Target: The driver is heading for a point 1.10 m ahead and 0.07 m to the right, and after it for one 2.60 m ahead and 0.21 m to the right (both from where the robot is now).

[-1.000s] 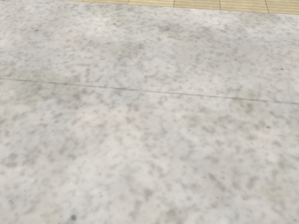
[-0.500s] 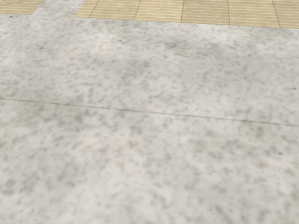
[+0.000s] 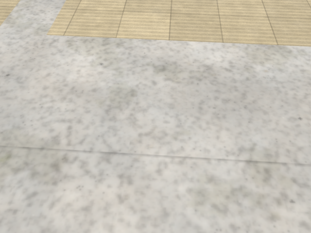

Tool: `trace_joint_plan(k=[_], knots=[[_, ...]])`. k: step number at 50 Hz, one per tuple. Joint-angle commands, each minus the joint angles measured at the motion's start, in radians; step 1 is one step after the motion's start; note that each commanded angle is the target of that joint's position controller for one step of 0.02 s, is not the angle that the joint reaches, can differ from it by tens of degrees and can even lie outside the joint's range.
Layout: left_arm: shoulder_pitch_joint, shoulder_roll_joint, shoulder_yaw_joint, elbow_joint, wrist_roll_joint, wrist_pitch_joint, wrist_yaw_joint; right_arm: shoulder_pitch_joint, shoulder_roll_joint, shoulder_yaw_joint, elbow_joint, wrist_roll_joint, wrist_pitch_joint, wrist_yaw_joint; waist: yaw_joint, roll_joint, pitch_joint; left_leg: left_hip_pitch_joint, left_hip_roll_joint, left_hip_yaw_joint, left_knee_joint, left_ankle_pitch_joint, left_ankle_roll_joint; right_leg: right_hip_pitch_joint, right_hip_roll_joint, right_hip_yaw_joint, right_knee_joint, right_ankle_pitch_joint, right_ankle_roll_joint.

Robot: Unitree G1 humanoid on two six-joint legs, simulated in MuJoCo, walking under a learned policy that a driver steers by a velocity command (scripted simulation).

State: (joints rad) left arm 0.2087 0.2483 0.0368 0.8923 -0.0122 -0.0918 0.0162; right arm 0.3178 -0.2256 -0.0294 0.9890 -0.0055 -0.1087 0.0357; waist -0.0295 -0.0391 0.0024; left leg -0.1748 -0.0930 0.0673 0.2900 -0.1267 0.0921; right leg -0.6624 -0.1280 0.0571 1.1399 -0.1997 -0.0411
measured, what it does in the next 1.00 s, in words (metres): walks ahead: right foot, then left foot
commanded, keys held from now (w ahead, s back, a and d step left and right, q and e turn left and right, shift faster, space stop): w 1.00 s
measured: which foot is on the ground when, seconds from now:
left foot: down 0.00-0.32, up 0.34-0.84, down 0.86-1.00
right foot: up 0.00-0.28, down 0.30-0.88, up 0.90-1.00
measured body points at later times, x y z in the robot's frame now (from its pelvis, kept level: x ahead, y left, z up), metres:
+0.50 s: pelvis +0.28 -0.08 +0.00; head +0.29 -0.10 +0.45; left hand +0.33 +0.18 -0.12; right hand +0.37 -0.35 -0.14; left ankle +0.29 +0.08 -0.66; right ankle +0.30 -0.16 -0.74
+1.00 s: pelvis +0.55 -0.01 -0.01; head +0.58 +0.00 +0.44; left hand +0.59 +0.25 -0.15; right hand +0.66 -0.28 -0.13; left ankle +0.61 +0.07 -0.74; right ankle +0.47 -0.17 -0.65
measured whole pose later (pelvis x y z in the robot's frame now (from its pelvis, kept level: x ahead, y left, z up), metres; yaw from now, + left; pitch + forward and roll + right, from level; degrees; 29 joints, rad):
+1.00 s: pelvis +0.55 -0.01 -0.01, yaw +1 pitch +1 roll +0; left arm 0.30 0.26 0.05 0.96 -0.02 -0.10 0.00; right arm 0.18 -0.24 -0.05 0.91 0.00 -0.10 0.03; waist 0.00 -0.03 0.03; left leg -0.34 -0.03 0.06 0.46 -0.15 0.07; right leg -0.43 -0.06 0.03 1.19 -0.35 -0.05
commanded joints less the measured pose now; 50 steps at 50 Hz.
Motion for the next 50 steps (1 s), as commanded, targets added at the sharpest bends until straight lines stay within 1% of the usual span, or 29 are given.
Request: trace_joint_plan(k=[1,5,8,10,12,13,14,15,16,17,18,19,20,21,23,26,28,32,37,40,41,42,43,44,45,46,47,48,50], knots=[[0.035,0.047,0.014,-0.042,0.013,0.003,0.007,-0.040,-0.132,-0.021,-0.055,0.001,-0.018,-0.020,0.047,0.076,0.054,-0.107,0.279,-0.207,-0.207,0.069,0.171,-0.021,-0.042,0.001,-0.140,0.161,0.028],[-0.128,0.029,0.007,-0.084,0.003,-0.009,-0.006,0.041,-0.160,-0.026,-0.038,0.017,-0.005,-0.035,-0.012,0.077,0.053,-0.017,0.264,-0.160,-0.190,0.084,0.127,0.010,0.003,-0.037,-0.431,0.306,0.036],[-0.215,0.033,0.002,-0.112,-0.007,-0.012,-0.023,0.095,-0.170,-0.029,-0.016,0.026,0.006,-0.036,-0.046,0.086,0.072,0.073,0.294,-0.165,-0.158,0.057,0.121,0.016,0.024,-0.048,-0.534,0.281,0.037],[-0.249,0.043,0.003,-0.133,-0.010,-0.018,-0.036,0.113,-0.170,-0.032,-0.005,0.027,0.016,-0.038,-0.048,0.091,0.081,0.144,0.327,-0.179,-0.118,0.058,0.113,0.009,0.032,-0.043,-0.583,0.217,0.017],[-0.225,0.066,0.010,-0.139,-0.010,-0.027,-0.046,0.104,-0.182,-0.038,-0.003,0.027,0.027,-0.040,-0.021,0.104,0.067,0.188,0.351,-0.193,-0.063,0.108,0.097,0.067,0.049,-0.052,-0.624,0.136,-0.011],[-0.171,0.084,0.020,-0.128,-0.009,-0.031,-0.048,0.084,-0.189,-0.040,-0.007,0.027,0.033,-0.041,0.016,0.115,0.038,0.190,0.344,-0.183,0.000,0.224,0.083,0.155,0.073,-0.074,-0.644,0.107,-0.028],[-0.042,0.120,0.041,-0.090,-0.007,-0.033,-0.045,0.066,-0.177,-0.034,-0.013,0.022,0.038,-0.040,0.082,0.106,-0.035,0.171,0.297,-0.142,0.153,0.389,0.060,0.324,0.108,-0.100,-0.666,0.099,-0.053],[0.162,0.192,0.069,-0.038,-0.001,-0.035,-0.037,0.057,-0.137,-0.017,-0.034,0.008,0.038,-0.040,0.159,0.051,-0.181,0.027,0.235,-0.085,0.426,0.355,0.025,0.619,0.018,-0.001,-0.639,0.124,-0.109],[0.295,0.309,0.098,-0.012,0.015,-0.027,-0.035,0.160,-0.021,0.019,-0.052,0.004,0.016,-0.030,0.142,-0.201,-0.326,-0.399,0.064,-0.011,0.837,-0.029,-0.056,1.026,-0.232,0.435,-0.699,0.016,-0.266],[0.310,0.229,0.075,-0.007,0.012,-0.026,-0.039,0.161,-0.059,0.013,-0.036,0.020,-0.012,-0.025,0.148,-0.222,-0.390,-0.545,0.044,-0.167,1.001,-0.420,-0.046,1.070,-0.283,0.689,-0.836,-0.067,-0.302],[0.216,0.166,0.054,-0.023,0.007,-0.028,-0.039,0.068,-0.155,-0.013,-0.062,0.047,-0.026,-0.021,0.129,-0.150,-0.238,-0.629,0.108,-0.185,1.060,-0.361,-0.023,0.946,-0.251,0.548,-0.843,-0.070,-0.243],[0.115,0.129,0.040,-0.048,0.005,-0.026,-0.039,0.001,-0.163,-0.015,-0.080,0.049,-0.028,-0.025,0.099,-0.077,-0.154,-0.609,0.166,-0.156,1.028,-0.262,-0.016,0.798,-0.210,0.398,-0.861,0.005,-0.209],[0.048,0.097,0.030,-0.059,0.008,-0.024,-0.044,-0.033,-0.149,-0.019,-0.085,0.034,-0.022,-0.031,0.070,-0.021,-0.087,-0.569,0.200,-0.139,0.962,-0.190,-0.022,0.665,-0.165,0.298,-0.900,0.075,-0.191],[0.019,0.074,0.022,-0.059,0.014,-0.026,-0.049,-0.025,-0.135,-0.025,-0.083,0.025,-0.007,-0.036,0.037,-0.032,-0.055,-0.507,0.230,-0.142,0.901,-0.141,-0.026,0.578,-0.125,0.222,-0.936,0.117,-0.171],[0.036,0.072,0.023,-0.036,0.017,-0.031,-0.053,0.011,-0.089,-0.022,-0.072,0.021,0.019,-0.038,0.011,-0.042,-0.035,-0.445,0.234,-0.125,0.857,-0.096,-0.039,0.501,-0.091,0.146,-0.980,0.196,-0.177],[0.093,0.110,0.033,-0.003,0.018,-0.032,-0.040,-0.062,-0.090,-0.029,-0.102,0.013,0.030,-0.043,0.012,-0.016,0.003,-0.530,0.240,-0.121,0.743,0.008,-0.062,0.516,-0.089,0.086,-1.005,0.314,-0.189],[0.124,0.113,0.033,0.011,0.016,-0.024,-0.028,-0.140,-0.083,-0.029,-0.129,0.009,0.028,-0.041,0.029,-0.014,0.017,-0.569,0.238,-0.117,0.625,0.099,-0.072,0.543,-0.083,0.058,-1.014,0.327,-0.180],[0.178,0.128,0.034,0.035,0.006,-0.017,-0.015,-0.283,-0.064,-0.022,-0.167,0.016,0.020,-0.029,0.072,-0.020,0.050,-0.527,0.204,-0.082,0.396,0.240,-0.071,0.566,-0.063,0.007,-1.035,0.261,-0.154],[0.248,0.136,0.041,0.082,-0.003,0.002,-0.007,-0.406,-0.069,-0.016,-0.216,0.026,0.009,-0.004,0.101,-0.021,0.097,-0.558,0.184,-0.080,0.269,0.183,-0.046,0.716,-0.121,0.013,-0.986,0.258,-0.149],[0.225,0.153,0.050,0.086,-0.005,0.015,-0.001,-0.378,-0.095,-0.025,-0.222,0.027,-0.001,0.010,0.063,-0.038,0.068,-0.461,0.155,-0.057,0.228,0.078,-0.010,0.768,-0.143,0.011,-0.905,0.406,-0.127],[0.204,0.163,0.053,0.082,-0.004,0.020,-0.001,-0.316,-0.118,-0.036,-0.207,0.026,-0.004,0.009,0.025,-0.054,0.026,-0.350,0.122,-0.029,0.221,0.054,0.006,0.763,-0.132,-0.002,-0.835,0.566,-0.115],[0.183,0.154,0.049,0.077,-0.001,0.026,-0.001,-0.178,-0.152,-0.058,-0.164,0.024,-0.004,0.005,-0.046,-0.049,-0.052,-0.162,0.084,0.001,0.207,0.060,0.029,0.728,-0.087,-0.037,-0.678,0.704,-0.094],[0.176,0.127,0.036,0.060,0.009,0.026,-0.002,0.012,-0.212,-0.083,-0.113,0.019,-0.003,-0.004,-0.118,-0.007,-0.182,0.140,0.159,-0.084,0.241,0.086,0.076,0.565,-0.033,-0.074,-0.427,0.604,-0.060],[0.292,0.017,0.003,0.049,0.013,0.008,-0.014,0.152,-0.312,-0.108,-0.086,0.000,0.004,-0.011,-0.093,0.222,-0.342,0.557,0.425,-0.531,0.195,-0.051,0.234,0.141,0.133,-0.111,-0.006,0.165,0.017],[0.288,0.021,-0.001,0.064,0.001,-0.021,-0.021,0.153,-0.253,-0.086,-0.083,0.009,0.007,-0.008,-0.092,0.287,-0.415,0.603,0.495,-0.817,0.028,-0.131,0.268,-0.010,0.187,0.042,0.170,-0.360,0.012],[0.194,0.115,0.025,0.036,-0.028,-0.037,-0.025,0.069,-0.196,-0.068,-0.093,0.018,0.004,-0.009,-0.082,0.227,-0.264,0.481,0.460,-0.688,0.011,-0.168,0.209,-0.103,0.120,0.069,0.238,-0.322,-0.010],[0.116,0.130,0.028,0.012,-0.034,-0.043,-0.021,-0.027,-0.159,-0.056,-0.117,0.018,0.004,-0.010,-0.052,0.155,-0.158,0.316,0.426,-0.540,-0.010,-0.114,0.172,-0.100,0.061,0.032,0.203,-0.225,-0.021],[0.076,0.123,0.033,0.005,-0.020,-0.037,-0.012,-0.097,-0.126,-0.046,-0.126,0.010,0.002,-0.005,-0.019,0.089,-0.082,0.158,0.384,-0.435,-0.048,-0.040,0.150,-0.054,0.020,0.013,0.135,-0.145,-0.020],[0.118,0.083,0.039,0.015,-0.007,-0.007,-0.004,-0.135,-0.089,-0.034,-0.119,-0.004,-0.004,0.002,0.041,0.125,-0.044,0.000,0.323,-0.318,-0.111,0.022,0.128,0.068,-0.022,0.018,0.045,-0.069,-0.018]])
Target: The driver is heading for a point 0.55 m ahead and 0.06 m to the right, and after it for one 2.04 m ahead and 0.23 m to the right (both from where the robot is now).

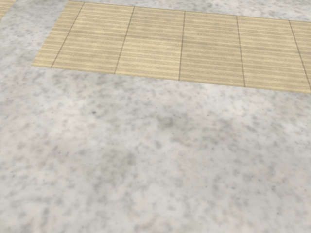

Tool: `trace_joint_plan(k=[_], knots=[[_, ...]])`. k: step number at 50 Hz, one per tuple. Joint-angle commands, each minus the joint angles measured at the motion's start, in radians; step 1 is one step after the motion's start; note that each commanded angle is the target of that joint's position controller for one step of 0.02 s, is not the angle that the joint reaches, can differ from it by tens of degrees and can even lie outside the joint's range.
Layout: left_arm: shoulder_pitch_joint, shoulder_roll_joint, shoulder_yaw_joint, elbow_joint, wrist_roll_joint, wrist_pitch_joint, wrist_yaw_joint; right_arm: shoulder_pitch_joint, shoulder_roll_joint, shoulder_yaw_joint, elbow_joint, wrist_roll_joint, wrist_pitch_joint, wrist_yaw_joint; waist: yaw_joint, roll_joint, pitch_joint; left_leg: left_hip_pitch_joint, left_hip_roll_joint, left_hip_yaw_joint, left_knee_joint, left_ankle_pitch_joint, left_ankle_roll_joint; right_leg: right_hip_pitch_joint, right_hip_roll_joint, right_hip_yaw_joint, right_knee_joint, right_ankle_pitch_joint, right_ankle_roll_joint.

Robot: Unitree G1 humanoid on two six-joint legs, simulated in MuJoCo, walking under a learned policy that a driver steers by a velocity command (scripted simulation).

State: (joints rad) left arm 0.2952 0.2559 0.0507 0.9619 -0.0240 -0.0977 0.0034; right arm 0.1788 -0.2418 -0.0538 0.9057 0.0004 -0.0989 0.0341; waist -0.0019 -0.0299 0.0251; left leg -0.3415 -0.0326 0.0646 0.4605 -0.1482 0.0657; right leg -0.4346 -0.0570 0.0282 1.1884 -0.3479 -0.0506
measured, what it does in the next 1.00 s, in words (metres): walks ahead: right foot, then left foot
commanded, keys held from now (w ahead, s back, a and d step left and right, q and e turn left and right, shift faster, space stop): w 1.00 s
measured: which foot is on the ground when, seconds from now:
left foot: down 0.00-0.44, up 0.46-0.96, down 0.98-1.00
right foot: up 0.00-0.40, down 0.42-1.00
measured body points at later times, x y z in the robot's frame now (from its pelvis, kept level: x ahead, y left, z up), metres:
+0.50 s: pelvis +0.28 -0.06 -0.01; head +0.31 -0.07 +0.44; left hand +0.45 +0.19 -0.12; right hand +0.26 -0.32 -0.16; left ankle +0.11 +0.08 -0.66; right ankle +0.37 -0.15 -0.74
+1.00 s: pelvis +0.56 -0.01 -0.02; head +0.59 +0.00 +0.43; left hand +0.51 +0.25 -0.16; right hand +0.76 -0.25 -0.11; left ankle +0.68 +0.09 -0.74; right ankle +0.38 -0.15 -0.72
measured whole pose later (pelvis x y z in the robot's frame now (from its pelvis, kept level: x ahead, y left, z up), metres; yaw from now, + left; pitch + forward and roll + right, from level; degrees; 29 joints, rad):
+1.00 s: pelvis +0.56 -0.01 -0.02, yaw +0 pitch +2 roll -1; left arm 0.39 0.25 0.07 1.03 -0.01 -0.06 0.01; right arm 0.01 -0.23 -0.06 0.87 0.01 -0.10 0.03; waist 0.05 0.00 0.02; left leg -0.50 0.02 0.04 0.54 -0.08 0.07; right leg 0.00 -0.02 -0.04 0.51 -0.44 0.00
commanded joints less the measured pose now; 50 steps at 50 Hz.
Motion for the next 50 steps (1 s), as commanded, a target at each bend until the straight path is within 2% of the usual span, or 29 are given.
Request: trace_joint_plan(k=[1,4,6,10,15,18,19,20,21,22,23,24,25,26,27,28,29,31,34,38,43,46,47,48,49,50], knots=[[0.049,0.052,0.024,-0.048,0.006,0.010,0.011,0.018,-0.079,-0.012,-0.025,-0.008,-0.017,0.004,0.022,0.117,-0.058,0.135,0.251,-0.281,-0.303,0.073,0.164,-0.141,-0.096,0.038,-0.026,0.093,-0.003],[-0.028,0.058,0.030,-0.079,0.015,0.023,0.016,0.073,-0.125,-0.022,0.003,-0.007,-0.020,-0.014,0.019,0.088,-0.013,0.137,0.250,-0.224,-0.341,0.163,0.179,-0.227,-0.107,0.030,-0.147,0.204,0.025],[-0.104,0.055,0.031,-0.104,0.021,0.020,0.014,0.111,-0.130,-0.022,0.017,-0.004,-0.013,-0.027,0.000,0.078,-0.001,0.178,0.245,-0.198,-0.346,0.197,0.168,-0.283,-0.105,0.026,-0.260,0.305,0.039],[-0.240,0.031,0.021,-0.140,0.015,0.011,0.000,0.170,-0.140,-0.021,0.039,0.006,-0.004,-0.038,-0.041,0.085,0.024,0.217,0.217,-0.136,-0.353,0.179,0.134,-0.253,-0.067,-0.009,-0.492,0.460,0.040],[-0.374,0.033,0.010,-0.190,0.004,0.001,-0.028,0.251,-0.151,-0.027,0.083,0.014,0.015,-0.042,-0.083,0.085,0.067,0.368,0.271,-0.139,-0.301,0.178,0.133,-0.281,-0.039,-0.022,-0.630,0.405,0.025],[-0.357,0.059,0.015,-0.202,0.001,-0.009,-0.043,0.239,-0.166,-0.037,0.091,0.018,0.028,-0.048,-0.049,0.106,0.050,0.433,0.305,-0.147,-0.225,0.302,0.111,-0.212,-0.016,-0.033,-0.676,0.299,-0.013],[-0.303,0.080,0.025,-0.190,0.002,-0.012,-0.044,0.217,-0.176,-0.040,0.086,0.019,0.031,-0.049,-0.014,0.120,0.015,0.432,0.298,-0.136,-0.166,0.445,0.099,-0.115,0.013,-0.056,-0.686,0.272,-0.029],[-0.184,0.111,0.043,-0.154,0.006,-0.013,-0.041,0.190,-0.172,-0.038,0.080,0.020,0.036,-0.049,0.053,0.118,-0.055,0.407,0.261,-0.101,-0.031,0.601,0.079,0.057,0.049,-0.087,-0.707,0.280,-0.053],[0.000,0.168,0.069,-0.100,0.011,-0.012,-0.033,0.183,-0.143,-0.026,0.068,0.012,0.038,-0.048,0.125,0.088,-0.176,0.283,0.203,-0.060,0.192,0.573,0.047,0.336,0.016,-0.047,-0.681,0.311,-0.093],[0.155,0.271,0.093,-0.073,0.032,-0.009,-0.025,0.272,-0.053,0.002,0.046,-0.002,0.025,-0.041,0.119,-0.111,-0.347,-0.087,0.075,-0.009,0.593,0.191,-0.018,0.749,-0.248,0.337,-0.687,0.262,-0.226],[0.176,0.235,0.080,-0.061,0.019,-0.004,-0.028,0.298,-0.019,0.017,0.061,0.010,-0.002,-0.032,0.110,-0.250,-0.441,-0.308,-0.032,-0.117,0.815,-0.408,-0.038,0.872,-0.361,0.704,-0.861,0.140,-0.314],[0.106,0.168,0.057,-0.073,0.012,-0.006,-0.028,0.214,-0.124,-0.010,0.044,0.037,-0.022,-0.027,0.112,-0.168,-0.316,-0.410,0.039,-0.185,0.904,-0.386,-0.015,0.774,-0.323,0.610,-0.883,0.072,-0.257],[0.017,0.128,0.045,-0.096,0.014,-0.005,-0.025,0.129,-0.143,-0.014,0.019,0.049,-0.030,-0.027,0.092,-0.108,-0.202,-0.426,0.093,-0.155,0.889,-0.299,0.001,0.624,-0.285,0.458,-0.899,0.110,-0.217],[-0.055,0.102,0.034,-0.105,0.022,-0.006,-0.029,0.089,-0.132,-0.017,0.013,0.039,-0.028,-0.033,0.058,-0.031,-0.120,-0.386,0.136,-0.133,0.820,-0.216,-0.001,0.465,-0.244,0.348,-0.938,0.189,-0.196],[-0.095,0.072,0.025,-0.109,0.030,-0.010,-0.032,0.090,-0.125,-0.026,0.017,0.025,-0.015,-0.040,0.023,-0.030,-0.081,-0.325,0.169,-0.137,0.751,-0.165,-0.002,0.361,-0.205,0.273,-0.971,0.239,-0.176],[-0.105,0.062,0.022,-0.103,0.035,-0.012,-0.035,0.115,-0.101,-0.025,0.023,0.022,0.000,-0.041,-0.002,-0.047,-0.068,-0.270,0.181,-0.138,0.718,-0.137,-0.005,0.298,-0.185,0.232,-1.002,0.255,-0.171],[-0.094,0.066,0.023,-0.095,0.032,-0.015,-0.036,0.132,-0.076,-0.024,0.029,0.020,0.013,-0.043,-0.013,-0.048,-0.061,-0.246,0.184,-0.132,0.690,-0.123,-0.010,0.265,-0.176,0.204,-1.025,0.278,-0.178],[-0.062,0.097,0.030,-0.076,0.031,-0.019,-0.028,0.107,-0.069,-0.026,0.019,0.015,0.026,-0.047,-0.021,-0.036,-0.031,-0.281,0.191,-0.123,0.622,-0.065,-0.027,0.243,-0.171,0.155,-1.059,0.332,-0.192],[-0.012,0.118,0.034,-0.054,0.029,-0.014,-0.010,-0.005,-0.073,-0.030,-0.018,0.004,0.026,-0.046,0.001,-0.020,0.000,-0.368,0.191,-0.120,0.454,0.089,-0.051,0.282,-0.164,0.110,-1.080,0.372,-0.183],[0.045,0.125,0.033,-0.030,0.018,-0.007,0.001,-0.139,-0.050,-0.020,-0.053,0.009,0.018,-0.033,0.040,-0.028,0.026,-0.332,0.153,-0.083,0.229,0.251,-0.055,0.304,-0.132,0.037,-1.088,0.359,-0.149],[0.122,0.136,0.041,0.018,0.008,0.011,0.006,-0.264,-0.054,-0.010,-0.100,0.020,0.009,-0.009,0.076,-0.030,0.068,-0.352,0.129,-0.076,0.096,0.205,-0.037,0.447,-0.185,0.035,-1.037,0.359,-0.143],[0.106,0.154,0.051,0.027,0.004,0.024,0.012,-0.239,-0.085,-0.017,-0.108,0.023,-0.001,0.005,0.040,-0.051,0.046,-0.274,0.105,-0.062,0.054,0.096,0.000,0.510,-0.218,0.043,-0.961,0.483,-0.120],[0.083,0.162,0.053,0.022,0.003,0.029,0.012,-0.178,-0.107,-0.028,-0.094,0.022,-0.004,0.005,0.001,-0.064,0.008,-0.171,0.075,-0.035,0.042,0.071,0.016,0.509,-0.208,0.029,-0.892,0.633,-0.107],[0.062,0.152,0.049,0.018,0.003,0.034,0.012,-0.046,-0.140,-0.048,-0.052,0.018,-0.005,0.001,-0.067,-0.056,-0.069,0.013,0.039,-0.004,0.025,0.076,0.039,0.479,-0.164,-0.009,-0.740,0.776,-0.084],[0.061,0.119,0.034,0.002,0.013,0.036,0.012,0.143,-0.202,-0.074,0.000,0.010,-0.005,-0.007,-0.135,-0.006,-0.201,0.308,0.111,-0.086,0.060,0.098,0.085,0.328,-0.107,-0.052,-0.489,0.690,-0.050],[0.172,0.012,0.001,-0.011,0.022,0.019,0.002,0.279,-0.305,-0.099,0.028,-0.003,0.001,-0.012,-0.112,0.227,-0.353,0.713,0.370,-0.527,0.009,-0.038,0.243,-0.088,0.057,-0.094,-0.077,0.273,0.029]])
Keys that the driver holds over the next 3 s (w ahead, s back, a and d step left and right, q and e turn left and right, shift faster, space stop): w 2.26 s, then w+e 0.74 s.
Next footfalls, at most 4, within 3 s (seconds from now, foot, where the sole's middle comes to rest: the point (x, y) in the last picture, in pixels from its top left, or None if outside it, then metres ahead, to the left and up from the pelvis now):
0.42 right None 0.41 -0.15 -0.77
0.98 left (137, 180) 0.71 0.09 -0.77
1.54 right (184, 127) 1.03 -0.15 -0.77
2.08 left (140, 85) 1.34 0.10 -0.77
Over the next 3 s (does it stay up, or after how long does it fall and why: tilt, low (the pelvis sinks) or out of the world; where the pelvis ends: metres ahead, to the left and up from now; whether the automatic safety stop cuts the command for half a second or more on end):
stays up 1.68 -0.08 0.01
